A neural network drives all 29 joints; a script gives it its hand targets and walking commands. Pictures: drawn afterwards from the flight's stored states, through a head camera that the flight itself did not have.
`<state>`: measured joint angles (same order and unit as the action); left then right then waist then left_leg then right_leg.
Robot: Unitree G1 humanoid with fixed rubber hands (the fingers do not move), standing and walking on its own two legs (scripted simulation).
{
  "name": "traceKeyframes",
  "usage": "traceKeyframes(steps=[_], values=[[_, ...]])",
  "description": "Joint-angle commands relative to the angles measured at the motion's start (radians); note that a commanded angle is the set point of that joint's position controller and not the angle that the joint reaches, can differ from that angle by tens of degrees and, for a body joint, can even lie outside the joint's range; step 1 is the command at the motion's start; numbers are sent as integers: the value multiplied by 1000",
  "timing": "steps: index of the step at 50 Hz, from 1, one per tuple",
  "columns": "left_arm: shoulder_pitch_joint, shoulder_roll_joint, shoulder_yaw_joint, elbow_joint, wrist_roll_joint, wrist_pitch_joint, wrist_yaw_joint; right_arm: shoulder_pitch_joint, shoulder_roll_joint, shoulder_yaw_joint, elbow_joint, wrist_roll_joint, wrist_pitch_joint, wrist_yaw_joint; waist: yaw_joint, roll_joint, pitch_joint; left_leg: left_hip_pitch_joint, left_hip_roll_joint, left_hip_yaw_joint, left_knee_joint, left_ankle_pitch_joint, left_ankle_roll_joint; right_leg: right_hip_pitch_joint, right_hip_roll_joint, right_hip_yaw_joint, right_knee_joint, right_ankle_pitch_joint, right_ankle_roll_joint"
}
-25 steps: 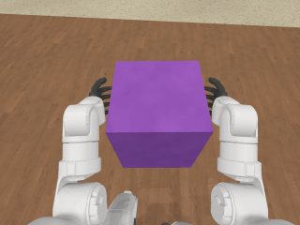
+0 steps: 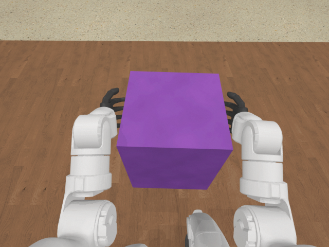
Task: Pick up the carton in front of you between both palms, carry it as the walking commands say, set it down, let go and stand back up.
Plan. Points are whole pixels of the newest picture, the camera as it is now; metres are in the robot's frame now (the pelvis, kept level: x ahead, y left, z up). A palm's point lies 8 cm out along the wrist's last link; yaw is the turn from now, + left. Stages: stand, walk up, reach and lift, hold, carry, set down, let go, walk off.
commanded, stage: carry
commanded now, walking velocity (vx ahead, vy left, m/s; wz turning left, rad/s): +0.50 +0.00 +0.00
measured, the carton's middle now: (171, 135) +0.36 -0.02 +0.01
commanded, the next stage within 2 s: none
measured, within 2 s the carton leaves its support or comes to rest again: neither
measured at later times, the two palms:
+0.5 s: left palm (115, 49) +0.63 +0.14 +0.07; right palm (209, 45) +0.66 -0.15 +0.07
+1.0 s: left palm (119, 5) +0.94 +0.16 +0.04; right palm (193, 8) +0.92 -0.14 +0.05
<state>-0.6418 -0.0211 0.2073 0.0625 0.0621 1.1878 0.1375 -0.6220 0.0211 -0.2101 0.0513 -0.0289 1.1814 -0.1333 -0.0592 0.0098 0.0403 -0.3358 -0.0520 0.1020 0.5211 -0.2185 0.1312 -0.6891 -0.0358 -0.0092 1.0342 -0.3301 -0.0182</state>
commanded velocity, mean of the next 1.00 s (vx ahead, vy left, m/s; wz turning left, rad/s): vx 0.50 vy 0.00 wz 0.00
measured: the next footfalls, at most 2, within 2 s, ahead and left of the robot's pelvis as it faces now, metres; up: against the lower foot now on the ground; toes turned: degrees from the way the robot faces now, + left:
right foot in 0.24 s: +0.32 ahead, -0.08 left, -0.02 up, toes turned -2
left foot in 0.74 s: +0.61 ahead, +0.08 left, -0.04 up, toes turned +4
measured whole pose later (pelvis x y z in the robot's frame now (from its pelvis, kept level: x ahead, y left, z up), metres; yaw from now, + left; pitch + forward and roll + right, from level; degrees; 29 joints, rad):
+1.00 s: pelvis +0.57 +0.03 -0.05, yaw +0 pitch +5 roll -1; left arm -0.64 -0.01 0.19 0.10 0.04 1.20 0.13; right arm -0.62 0.02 -0.20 0.08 -0.03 1.19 -0.14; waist -0.05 0.00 0.01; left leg -0.37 -0.05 0.10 0.55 -0.21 0.12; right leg -0.69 -0.04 -0.01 1.06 -0.36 -0.01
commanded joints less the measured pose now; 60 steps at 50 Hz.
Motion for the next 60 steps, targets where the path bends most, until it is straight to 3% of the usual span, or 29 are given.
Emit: traceKeyframes(steps=[1, 7, 8, 10, 11, 12, 13, 14, 15, 17, 20, 24, 27, 33, 34, 36, 37, 38, 39, 40, 41, 42, 43, 46, 49, 52, 57, 59, 60], values=[[-708, -1071, -675, -172, -388, -45, -173, -806, 1095, 713, -205, 485, -25, 255, -14, 100, -578, 554, 258, -271, -45, 719, 66, -110, 11, -36, -88, 109, 1], [-656, -997, -676, -113, -356, -15, -189, -702, 1028, 695, -105, 435, -8, 261, -50, 105, -498, 565, 172, -161, 17, 790, 34, 11, 88, -127, -478, 361, -23], [-650, -991, -667, -89, -352, -10, -197, -694, 1024, 689, -77, 427, -8, 262, -40, 116, -487, 531, 172, -147, 35, 793, 25, 89, 95, -132, -541, 391, -37], [-632, -984, -642, -33, -347, -5, -212, -695, 1031, 679, -22, 420, -8, 267, 29, 109, -513, 430, 161, -81, 183, 820, -22, 357, 106, -159, -650, 466, -65], [-628, -983, -627, -9, -345, -5, -221, -698, 1038, 676, 8, 418, -10, 270, 79, 73, -546, 307, 140, -42, 319, 684, -46, 549, 62, -129, -656, 521, -72], [-604, -978, -606, 23, -345, -5, -231, -719, 1036, 671, 28, 414, -12, 271, 103, -29, -600, 76, 105, -35, 489, 265, -61, 788, -115, 70, -528, 776, -84], [-636, -955, -580, 48, -334, -8, -236, -728, 1080, 662, 68, 414, -7, 272, 113, -241, -673, -284, -21, -61, 753, -359, -121, 1095, -362, 434, -441, 956, -270], [-598, -985, -570, 96, -353, -12, -242, -715, 1068, 643, 75, 403, -8, 267, 134, -260, -697, -424, -23, -117, 901, -407, -104, 1107, -375, 579, -511, 598, -345], [-625, -1028, -580, 76, -374, -21, -253, -748, 1080, 642, 59, 399, -14, 262, 137, -193, -628, -460, 18, -139, 887, -346, -78, 1011, -306, 531, -559, 431, -305], [-760, -1109, -639, -44, -445, -31, -263, -762, 1104, 624, 12, 393, -22, 244, 106, -56, -532, -427, 59, -132, 771, -226, -85, 819, -250, 401, -626, 409, -238], [-843, -1157, -677, -119, -507, -42, -265, -789, 1116, 637, -68, 389, -34, 211, 88, -77, -535, -344, 81, -104, 634, -172, -101, 707, -212, 291, -653, 411, -209], [-804, -1125, -687, -170, -520, -42, -258, -733, 1089, 652, -111, 360, -40, 179, 119, -109, -549, -426, 92, -71, 490, -73, -114, 798, -197, 213, -611, 630, -209], [-778, -1087, -693, -194, -516, -34, -254, -726, 1050, 668, -147, 353, -34, 168, 136, -118, -545, -444, 83, -59, 378, 53, -108, 852, -165, 159, -572, 744, -185], [-681, -1032, -682, -95, -471, -13, -258, -668, 984, 654, -77, 319, 1, 183, 176, -134, -474, -322, 11, 21, 11, 258, -77, 879, -95, 71, -483, 813, -144], [-676, -1031, -677, -72, -465, -13, -260, -659, 977, 643, -51, 312, 6, 190, 159, -145, -474, -225, 4, 22, -45, 279, -60, 844, -95, 56, -446, 829, -123], [-688, -1041, -674, -24, -464, -13, -266, -643, 970, 615, 5, 300, 8, 203, 74, -110, -526, 107, 5, 52, -141, 378, -42, 704, -67, -33, -248, 801, -63], [-696, -1044, -673, -4, -461, -14, -270, -629, 958, 594, 25, 297, 7, 212, 39, -36, -574, 339, 137, -84, -60, 493, -33, 503, -41, -44, -78, 498, -41], [-713, -1075, -671, 31, -462, -10, -274, -638, 944, 570, 59, 287, 7, 217, 50, 169, -650, 626, 393, -396, 107, 894, 52, 215, 39, -48, 98, -143, -11], [-708, -1078, -650, 54, -461, -8, -273, -617, 930, 550, 92, 289, 0, 222, -11, 301, -714, 731, 462, -656, 7, 551, 215, -8, 130, 4, 332, -302, 2], [-740, -1095, -654, 39, -462, -15, -269, -624, 982, 558, 86, 304, -6, 230, -5, 222, -661, 676, 411, -643, -39, 306, 192, -88, 76, 36, 357, -249, -19], [-784, -1112, -652, 5, -472, -23, -264, -688, 1026, 578, 37, 335, -13, 239, -5, 150, -609, 601, 364, -584, -59, 246, 154, -115, 52, 35, 331, -196, -27], [-811, -1126, -647, -25, -466, -30, -255, -761, 1070, 601, -11, 372, -19, 244, 9, 72, -563, 511, 339, -515, -77, 291, 126, -101, 24, 33, 276, -146, -24], [-813, -1136, -641, -46, -459, -33, -245, -819, 1104, 627, -56, 407, -23, 247, 21, 45, -556, 443, 330, -472, -93, 291, 113, -64, 5, 35, 224, -111, -17], [-778, -1138, -647, -95, -447, -39, -214, -869, 1136, 671, -141, 467, -29, 245, 29, 73, -570, 380, 300, -381, -110, 316, 106, -17, -8, 12, 118, -70, -2], [-734, -1110, -655, -128, -422, -41, -189, -833, 1118, 688, -170, 479, -27, 244, 3, 91, -574, 445, 286, -325, -86, 486, 116, -83, -10, -14, 2, -1, 11], [-716, -1067, -664, -159, -399, -37, -176, -812, 1085, 704, -195, 483, -22, 246, -15, 95, -569, 501, 261, -277, -52, 630, 94, -106, -2, -30, -115, 119, 7], [-653, -997, -655, -103, -352, -15, -185, -726, 1038, 691, -108, 449, -10, 256, -47, 101, -511, 543, 191, -187, 13, 718, 55, -29, 61, -94, -411, 321, -15], [-639, -982, -637, -56, -338, -7, -199, -710, 1034, 681, -49, 434, -10, 260, -35, 118, -482, 492, 187, -162, 47, 717, 31, 96, 78, -110, -535, 373, -38], [-631, -978, -624, -27, -335, -5, -207, -710, 1039, 676, -20, 429, -11, 264, -4, 120, -490, 445, 179, -135, 109, 749, 6, 222, 87, -123, -593, 397, -55]])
